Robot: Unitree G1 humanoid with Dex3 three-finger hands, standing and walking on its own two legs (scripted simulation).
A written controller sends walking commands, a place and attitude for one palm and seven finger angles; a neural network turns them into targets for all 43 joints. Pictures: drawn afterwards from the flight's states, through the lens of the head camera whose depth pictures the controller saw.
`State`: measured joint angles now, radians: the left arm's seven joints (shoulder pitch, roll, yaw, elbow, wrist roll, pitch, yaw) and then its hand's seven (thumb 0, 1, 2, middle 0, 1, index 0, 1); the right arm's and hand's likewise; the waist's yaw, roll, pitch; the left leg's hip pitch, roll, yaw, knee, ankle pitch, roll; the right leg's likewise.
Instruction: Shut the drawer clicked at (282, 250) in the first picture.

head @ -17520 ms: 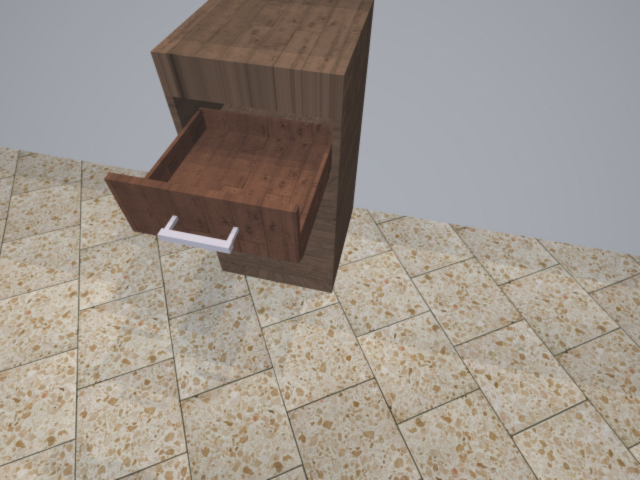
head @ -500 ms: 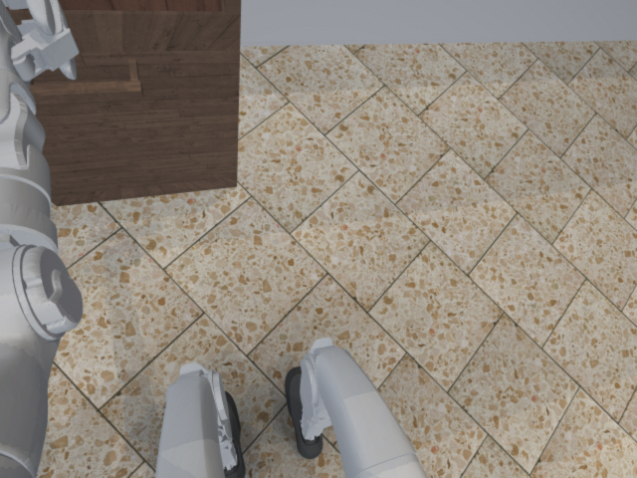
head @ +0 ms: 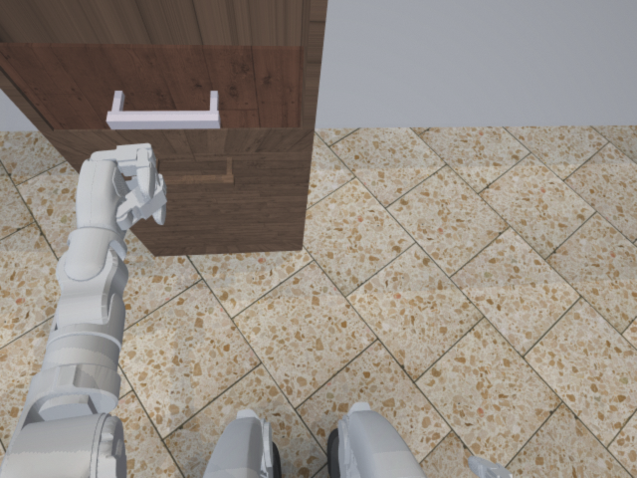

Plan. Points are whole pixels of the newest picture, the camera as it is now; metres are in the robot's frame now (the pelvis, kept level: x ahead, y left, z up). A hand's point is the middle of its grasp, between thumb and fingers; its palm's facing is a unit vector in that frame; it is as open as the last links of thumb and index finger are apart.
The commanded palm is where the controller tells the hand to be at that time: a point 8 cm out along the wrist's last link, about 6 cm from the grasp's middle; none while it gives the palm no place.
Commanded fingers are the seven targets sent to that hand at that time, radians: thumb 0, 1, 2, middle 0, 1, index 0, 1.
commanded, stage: draw the hand back to the body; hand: left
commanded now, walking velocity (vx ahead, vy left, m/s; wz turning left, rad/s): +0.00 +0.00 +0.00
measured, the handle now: (166, 109) +0.61 +0.19 -0.02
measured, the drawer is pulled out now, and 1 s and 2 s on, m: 0.00 0.00 0.00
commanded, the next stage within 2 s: step back with the hand held close in 1.14 s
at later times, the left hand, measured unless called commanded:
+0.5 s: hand (31, 300) +0.29 +0.22 +0.13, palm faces +0.20 -0.94 -0.27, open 3.3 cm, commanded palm +0.26 +0.26 +0.16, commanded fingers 0.00 0.90 0.90 -1.40 -1.60 -1.40 -1.60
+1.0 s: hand out of the picture +0.17 +0.24 +0.26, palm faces +0.43 -0.80 -0.41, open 3.3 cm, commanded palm +0.13 +0.28 +0.27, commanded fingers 0.00 0.90 0.90 -1.40 -1.60 -1.40 -1.60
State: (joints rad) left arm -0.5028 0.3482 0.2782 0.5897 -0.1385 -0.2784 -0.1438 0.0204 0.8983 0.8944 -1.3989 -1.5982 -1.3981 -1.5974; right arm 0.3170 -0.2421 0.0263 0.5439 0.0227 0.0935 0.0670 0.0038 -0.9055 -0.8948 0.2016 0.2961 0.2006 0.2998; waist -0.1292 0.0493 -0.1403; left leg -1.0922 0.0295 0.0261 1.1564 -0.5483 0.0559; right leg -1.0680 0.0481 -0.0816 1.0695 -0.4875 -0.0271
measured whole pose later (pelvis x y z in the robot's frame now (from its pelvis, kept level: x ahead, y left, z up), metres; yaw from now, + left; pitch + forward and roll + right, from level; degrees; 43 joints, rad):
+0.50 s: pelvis +0.01 +0.00 +0.07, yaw +3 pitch +6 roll -1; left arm 0.08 0.32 0.09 0.09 -0.08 -0.04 0.07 0.02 0.89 0.89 -1.40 -1.60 -1.40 -1.60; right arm 0.22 -0.24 0.05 0.50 0.06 0.06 -0.08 0.01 -0.90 -0.90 0.20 0.30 0.20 0.30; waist -0.01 0.05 -0.08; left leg -0.42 -0.02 0.04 0.71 -0.40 0.06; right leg -0.41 0.02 -0.06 0.67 -0.36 -0.02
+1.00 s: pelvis +0.01 -0.01 +0.09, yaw +3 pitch -4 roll -1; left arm 0.54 0.37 0.29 -0.50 -0.09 -0.06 0.10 0.02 0.89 0.89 -1.41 -1.60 -1.40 -1.60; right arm 0.20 -0.24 0.04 0.58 0.02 -0.07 -0.05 0.01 -0.90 -0.90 0.20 0.30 0.20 0.30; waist 0.06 0.08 -0.01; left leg -0.10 -0.02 0.02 0.46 -0.29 0.04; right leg -0.09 0.03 -0.06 0.42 -0.26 -0.03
